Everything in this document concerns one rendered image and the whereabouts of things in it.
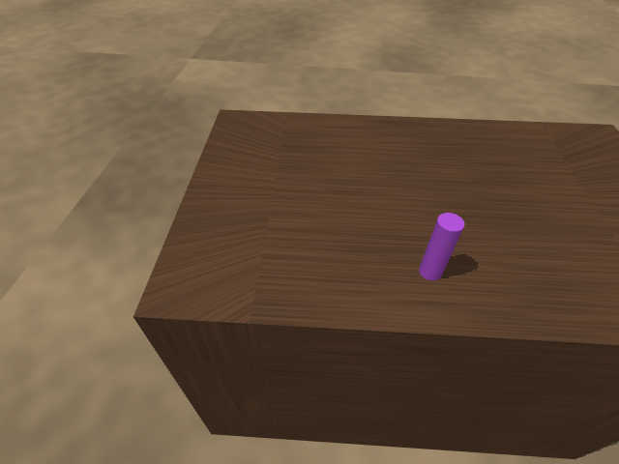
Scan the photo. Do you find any can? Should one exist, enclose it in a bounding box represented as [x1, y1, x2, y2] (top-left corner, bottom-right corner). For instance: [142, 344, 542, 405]
[419, 213, 464, 280]

